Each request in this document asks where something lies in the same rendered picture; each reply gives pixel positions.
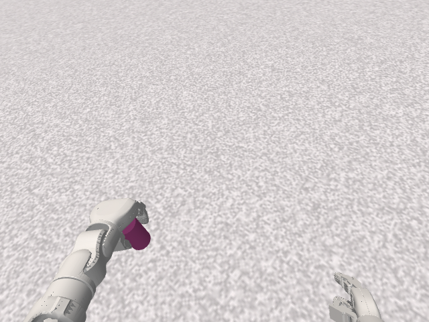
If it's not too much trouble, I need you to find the left robot hand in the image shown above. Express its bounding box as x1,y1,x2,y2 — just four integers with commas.
90,198,149,252

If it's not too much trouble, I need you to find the can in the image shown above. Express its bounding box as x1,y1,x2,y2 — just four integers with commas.
122,218,151,250

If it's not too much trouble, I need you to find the right robot hand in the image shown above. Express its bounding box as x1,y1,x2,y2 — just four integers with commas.
328,272,381,322

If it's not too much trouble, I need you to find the left robot arm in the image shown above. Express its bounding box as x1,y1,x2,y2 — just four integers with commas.
23,220,120,322

